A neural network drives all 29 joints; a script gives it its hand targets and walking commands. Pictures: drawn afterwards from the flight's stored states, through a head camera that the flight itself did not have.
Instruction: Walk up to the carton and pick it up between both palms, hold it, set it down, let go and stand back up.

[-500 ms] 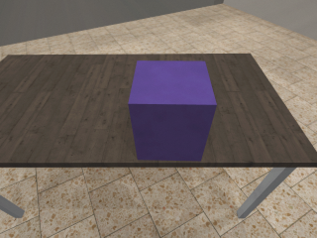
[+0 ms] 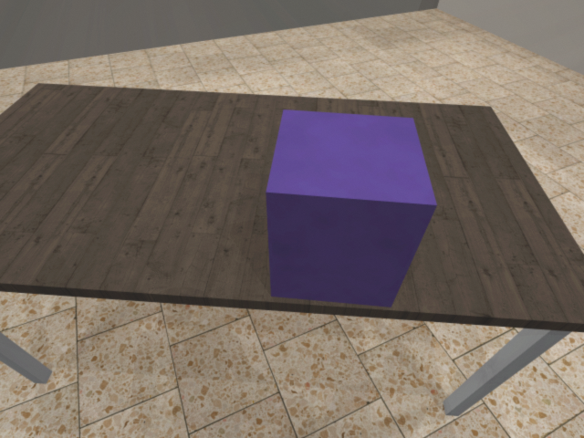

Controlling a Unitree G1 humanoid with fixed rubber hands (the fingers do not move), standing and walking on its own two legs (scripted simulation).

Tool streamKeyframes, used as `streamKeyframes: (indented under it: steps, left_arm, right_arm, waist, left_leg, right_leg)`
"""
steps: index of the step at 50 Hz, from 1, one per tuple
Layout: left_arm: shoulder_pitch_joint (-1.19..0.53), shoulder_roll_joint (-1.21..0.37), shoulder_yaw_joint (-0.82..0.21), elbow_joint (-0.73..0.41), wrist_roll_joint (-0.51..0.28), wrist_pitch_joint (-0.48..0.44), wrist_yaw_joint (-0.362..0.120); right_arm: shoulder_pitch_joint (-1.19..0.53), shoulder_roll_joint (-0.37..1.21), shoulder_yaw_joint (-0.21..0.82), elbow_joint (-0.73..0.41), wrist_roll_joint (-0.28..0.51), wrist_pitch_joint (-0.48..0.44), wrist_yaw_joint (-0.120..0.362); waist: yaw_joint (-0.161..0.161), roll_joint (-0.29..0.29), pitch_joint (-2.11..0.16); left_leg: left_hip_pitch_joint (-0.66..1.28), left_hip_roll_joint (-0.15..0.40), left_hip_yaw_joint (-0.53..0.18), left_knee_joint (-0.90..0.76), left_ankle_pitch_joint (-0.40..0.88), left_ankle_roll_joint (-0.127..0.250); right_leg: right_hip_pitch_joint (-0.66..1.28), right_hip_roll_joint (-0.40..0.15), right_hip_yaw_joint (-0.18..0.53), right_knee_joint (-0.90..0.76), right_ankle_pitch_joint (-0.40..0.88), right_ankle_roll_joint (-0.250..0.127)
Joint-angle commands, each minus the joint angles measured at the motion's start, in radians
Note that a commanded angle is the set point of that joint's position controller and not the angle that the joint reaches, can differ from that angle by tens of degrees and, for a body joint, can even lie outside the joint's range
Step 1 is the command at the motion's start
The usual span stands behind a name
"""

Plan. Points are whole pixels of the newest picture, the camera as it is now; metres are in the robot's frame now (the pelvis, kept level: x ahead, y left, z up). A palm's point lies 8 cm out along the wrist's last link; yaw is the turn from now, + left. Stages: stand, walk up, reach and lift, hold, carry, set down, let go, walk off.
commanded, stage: walk up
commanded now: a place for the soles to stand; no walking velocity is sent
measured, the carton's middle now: (338, 211) +0.46 -0.06 +0.05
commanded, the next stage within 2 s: none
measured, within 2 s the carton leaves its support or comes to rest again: neither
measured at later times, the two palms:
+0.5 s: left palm out of the picture +0.09 +0.26 -0.14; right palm out of the picture +0.13 -0.23 -0.12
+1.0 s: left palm out of the picture +0.08 +0.25 -0.13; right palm out of the picture +0.10 -0.25 -0.13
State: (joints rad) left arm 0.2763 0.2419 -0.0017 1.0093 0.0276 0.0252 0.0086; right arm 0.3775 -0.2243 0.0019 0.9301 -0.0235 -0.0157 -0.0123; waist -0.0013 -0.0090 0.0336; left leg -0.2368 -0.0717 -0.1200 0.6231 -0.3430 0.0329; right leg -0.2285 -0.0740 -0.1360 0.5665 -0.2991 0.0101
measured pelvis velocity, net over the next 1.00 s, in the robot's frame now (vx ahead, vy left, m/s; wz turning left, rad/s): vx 0.06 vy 0.00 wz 0.05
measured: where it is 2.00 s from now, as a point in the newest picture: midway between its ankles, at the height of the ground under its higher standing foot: outside the picture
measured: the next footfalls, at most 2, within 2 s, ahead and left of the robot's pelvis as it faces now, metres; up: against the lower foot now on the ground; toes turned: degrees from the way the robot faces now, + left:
none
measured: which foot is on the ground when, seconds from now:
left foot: down 0.00-1.00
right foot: down 0.00-1.00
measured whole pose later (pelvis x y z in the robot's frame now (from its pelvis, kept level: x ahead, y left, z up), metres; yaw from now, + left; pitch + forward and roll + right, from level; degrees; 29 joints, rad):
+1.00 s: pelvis +0.06 +0.00 +0.00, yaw +3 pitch -2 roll -1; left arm 0.27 0.22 -0.01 0.99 0.02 -0.01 0.02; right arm 0.28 -0.24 0.02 0.98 -0.02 0.00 -0.03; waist 0.00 0.02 0.05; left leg -0.16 -0.06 -0.07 0.61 -0.39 0.04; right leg -0.17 0.00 -0.01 0.56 -0.35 0.01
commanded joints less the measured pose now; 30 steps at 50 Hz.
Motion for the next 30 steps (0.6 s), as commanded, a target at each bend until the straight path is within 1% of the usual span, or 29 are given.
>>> streamKeyframes:
  steps: [1, 2, 3, 4, 5, 6, 7, 8, 9, 10, 11, 12, 13, 14, 15, 16, 17, 18, 19, 20, 21, 22, 23, 24, 25, 26, 27, 29, 30]
  left_arm:
    - [-0.071, 0.095, 0.018, -0.085, 0.004, -0.017, -0.005]
    - [-0.052, 0.076, 0.013, -0.104, 0.005, -0.013, -0.01]
    - [-0.053, 0.062, 0.003, -0.106, 0.005, -0.015, -0.006]
    - [-0.043, 0.086, 0.012, -0.105, -0.003, -0.015, 0.001]
    - [-0.037, 0.058, 0.005, -0.109, -0.009, -0.025, 0.01]
    - [-0.019, 0.068, 0.005, -0.103, -0.01, -0.032, 0.015]
    - [0.005, 0.071, 0.008, -0.093, -0.005, -0.04, 0.019]
    - [0.033, 0.101, 0.011, -0.09, -0.003, -0.046, 0.015]
    - [0.011, 0.129, 0.015, -0.083, 0.005, -0.047, 0.002]
    - [0.036, 0.134, 0.022, -0.069, -0.001, -0.043, 0.003]
    - [0.051, 0.146, 0.022, -0.067, 0.0, -0.043, 0.006]
    - [0.085, 0.146, 0.025, -0.053, 0.0, -0.034, 0.012]
    - [0.076, 0.157, 0.028, -0.043, -0.003, -0.03, 0.016]
    - [0.076, 0.171, 0.029, -0.046, -0.006, -0.03, 0.02]
    - [0.033, 0.159, 0.027, -0.046, -0.011, -0.026, 0.021]
    - [0.015, 0.14, 0.02, -0.062, -0.001, -0.027, 0.019]
    - [-0.025, 0.127, 0.016, -0.076, 0.005, -0.025, 0.013]
    - [-0.066, 0.122, 0.013, -0.082, -0.003, -0.03, 0.011]
    - [-0.086, 0.087, 0.005, -0.093, 0.0, -0.028, 0.013]
    - [-0.081, 0.091, 0.003, -0.104, -0.003, -0.029, 0.013]
    - [-0.113, 0.083, 0.002, -0.113, 0.005, -0.025, 0.018]
    - [-0.119, 0.091, 0.008, -0.121, -0.002, -0.025, 0.017]
    - [-0.099, 0.083, 0.008, -0.118, -0.009, -0.024, 0.014]
    - [-0.064, 0.081, -0.003, -0.1, -0.004, -0.031, 0.011]
    - [-0.052, 0.076, -0.002, -0.106, -0.009, -0.036, 0.011]
    - [-0.043, 0.104, 0.002, -0.094, 0.0, -0.045, 0.013]
    - [-0.034, 0.13, 0.012, -0.088, -0.005, -0.049, 0.012]
    - [0.021, 0.151, 0.024, -0.069, -0.012, -0.046, 0.01]
    - [0.076, 0.16, 0.022, -0.054, -0.007, -0.041, 0.013]
  right_arm:
    - [0.102, -0.137, -0.031, -0.052, 0.004, -0.037, -0.01]
    - [0.099, -0.165, -0.034, -0.051, 0.008, -0.029, -0.024]
    - [0.078, -0.165, -0.034, -0.049, 0.008, -0.026, -0.031]
    - [0.073, -0.154, -0.034, -0.055, 0.007, -0.031, -0.033]
    - [0.038, -0.153, -0.027, -0.049, 0.006, -0.03, -0.028]
    - [0.006, -0.123, -0.021, -0.057, 0.003, -0.025, -0.03]
    - [-0.034, -0.128, -0.016, -0.054, 0.003, -0.025, -0.025]
    - [-0.048, -0.114, -0.017, -0.074, 0.007, -0.023, -0.02]
    - [-0.017, -0.106, -0.01, -0.051, 0.017, -0.018, -0.019]
    - [0.003, -0.097, -0.006, -0.043, 0.015, -0.02, -0.021]
    - [0.003, -0.118, -0.009, -0.037, 0.006, -0.018, -0.025]
    - [-0.015, -0.118, -0.01, -0.046, 0.001, -0.02, -0.024]
    - [-0.031, -0.121, -0.015, -0.053, 0.001, -0.018, -0.027]
    - [-0.02, -0.114, -0.01, -0.057, 0.009, -0.019, -0.022]
    - [-0.027, -0.105, -0.011, -0.056, 0.007, -0.022, -0.022]
    - [-0.024, -0.117, -0.008, -0.05, 0.005, -0.022, -0.023]
    - [-0.012, -0.12, -0.012, -0.052, 0.01, -0.022, -0.024]
    - [-0.012, -0.131, -0.017, -0.053, 0.013, -0.022, -0.022]
    - [-0.012, -0.155, -0.024, -0.05, 0.007, -0.02, -0.024]
    - [-0.008, -0.16, -0.025, -0.058, 0.012, -0.013, -0.027]
    - [0.008, -0.155, -0.02, -0.045, 0.016, -0.012, -0.024]
    - [-0.008, -0.151, -0.032, -0.049, 0.012, -0.01, -0.025]
    - [-0.046, -0.143, -0.025, -0.063, -0.001, -0.012, -0.028]
    - [-0.082, -0.129, -0.022, -0.067, 0.008, -0.008, -0.025]
    - [-0.111, -0.131, -0.017, -0.074, 0.005, -0.009, -0.025]
    - [-0.141, -0.124, -0.028, -0.065, 0.009, -0.012, -0.026]
    - [-0.128, -0.11, -0.02, -0.05, 0.025, -0.014, -0.028]
    - [-0.101, -0.125, -0.018, -0.041, 0.012, -0.013, -0.024]
    - [-0.117, -0.111, -0.016, -0.051, 0.006, -0.014, -0.02]
  waist:
    - [-0.028, 0.107, 0.072]
    - [-0.027, 0.167, 0.073]
    - [-0.037, 0.175, 0.026]
    - [-0.038, 0.179, 0.021]
    - [-0.014, 0.189, 0.016]
    - [0.001, 0.139, -0.015]
    - [0.014, 0.127, -0.024]
    - [0.024, 0.104, -0.061]
    - [0.007, 0.016, -0.033]
    - [0.012, 0.022, -0.06]
    - [0.027, 0.036, -0.068]
    - [0.052, -0.027, -0.092]
    - [0.04, -0.017, -0.046]
    - [0.03, -0.016, -0.031]
    - [0.017, -0.034, 0.037]
    - [0.009, 0.019, -0.024]
    - [-0.012, 0.03, -0.041]
    - [-0.035, -0.009, 0.009]
    - [-0.045, 0.082, 0.004]
    - [-0.047, 0.098, 0.021]
    - [-0.057, 0.13, 0.019]
    - [-0.045, 0.105, 0.017]
    - [-0.039, 0.147, -0.02]
    - [-0.024, 0.146, -0.063]
    - [-0.006, 0.112, 0.0]
    - [-0.004, 0.092, -0.01]
    - [-0.007, 0.058, -0.032]
    - [0.025, -0.002, -0.104]
    - [0.048, -0.051, -0.071]
  left_leg:
    - [-0.041, 0.213, -0.341, -0.315, 0.056, 0.058]
    - [0.022, 0.261, -0.455, -0.333, 0.142, 0.093]
    - [0.117, 0.271, -0.437, -0.292, 0.296, 0.142]
    - [0.151, 0.291, -0.419, -0.269, 0.459, 0.143]
    - [0.134, 0.267, -0.337, -0.233, 0.548, 0.153]
    - [0.125, 0.235, -0.277, -0.192, 0.625, 0.135]
    - [0.046, 0.222, -0.228, -0.172, 0.641, 0.106]
    - [-0.013, 0.174, -0.18, -0.14, 0.54, 0.066]
    - [-0.082, 0.105, -0.108, -0.12, 0.399, 0.023]
    - [-0.126, 0.1, -0.094, -0.099, 0.371, -0.009]
    - [-0.148, 0.088, -0.101, -0.063, 0.354, -0.019]
    - [-0.156, 0.089, -0.089, -0.01, 0.308, -0.019]
    - [-0.183, 0.094, -0.088, -0.004, 0.356, -0.042]
    - [-0.158, 0.096, -0.085, -0.006, 0.359, -0.042]
    - [-0.168, 0.104, -0.094, -0.014, 0.366, -0.037]
    - [-0.09, 0.106, -0.11, -0.051, 0.433, -0.037]
    - [-0.036, 0.122, -0.149, -0.072, 0.462, -0.035]
    - [0.036, 0.144, -0.178, -0.12, 0.537, -0.017]
    - [0.103, 0.185, -0.236, -0.139, 0.596, 0.015]
    - [0.156, 0.218, -0.317, -0.174, 0.676, 0.044]
    - [0.17, 0.251, -0.355, -0.176, 0.69, 0.08]
    - [0.215, 0.25, -0.357, -0.177, 0.709, 0.086]
    - [0.212, 0.263, -0.334, -0.162, 0.667, 0.115]
    - [0.17, 0.236, -0.295, -0.172, 0.619, 0.099]
    - [0.059, 0.187, -0.24, -0.163, 0.609, 0.068]
    - [0.04, 0.141, -0.183, -0.123, 0.663, 0.025]
    - [0.036, 0.122, -0.133, -0.109, 0.67, -0.01]
    - [-0.029, 0.087, -0.095, -0.035, 0.507, -0.021]
    - [-0.127, 0.072, -0.065, 0.021, 0.384, -0.006]
  right_leg:
    - [-0.083, 0.009, 0.05, 0.016, -0.128, -0.013]
    - [-0.152, 0.038, 0.079, 0.057, -0.148, -0.01]
    - [-0.18, 0.036, 0.105, 0.047, -0.164, -0.021]
    - [-0.182, 0.028, 0.121, 0.067, -0.158, -0.016]
    - [-0.133, 0.025, 0.125, 0.031, -0.129, -0.02]
    - [-0.057, 0.025, 0.117, -0.066, -0.033, -0.016]
    - [0.062, 0.014, 0.128, -0.16, 0.117, -0.025]
    - [0.141, -0.016, 0.175, -0.139, 0.227, -0.055]
    - [0.185, -0.037, 0.187, -0.114, 0.315, -0.074]
    - [0.256, -0.065, 0.214, -0.089, 0.354, -0.097]
    - [0.289, -0.1, 0.236, -0.081, 0.374, -0.12]
    - [0.319, -0.116, 0.252, -0.076, 0.378, -0.133]
    - [0.295, -0.134, 0.266, -0.074, 0.428, -0.147]
    - [0.263, -0.13, 0.253, -0.075, 0.429, -0.145]
    - [0.196, -0.122, 0.247, -0.082, 0.425, -0.143]
    - [0.194, -0.112, 0.23, -0.055, 0.426, -0.13]
    - [0.137, -0.085, 0.198, -0.024, 0.384, -0.113]
    - [0.043, -0.032, 0.141, 0.001, 0.345, -0.074]
    - [-0.064, 0.006, 0.117, 0.041, 0.218, -0.038]
    - [-0.129, 0.024, 0.121, 0.063, 0.124, -0.027]
    - [-0.148, 0.022, 0.121, 0.07, 0.068, -0.019]
    - [-0.193, 0.036, 0.111, 0.088, -0.045, -0.014]
    - [-0.153, 0.03, 0.129, 0.043, -0.068, -0.014]
    - [-0.073, 0.028, 0.134, -0.004, 0.001, -0.018]
    - [0.013, 0.01, 0.147, -0.059, 0.155, -0.02]
    - [0.088, -0.014, 0.184, -0.068, 0.306, -0.04]
    - [0.129, -0.035, 0.197, -0.087, 0.408, -0.053]
    - [0.277, -0.08, 0.233, -0.069, 0.507, -0.105]
    - [0.315, -0.105, 0.272, -0.078, 0.54, -0.127]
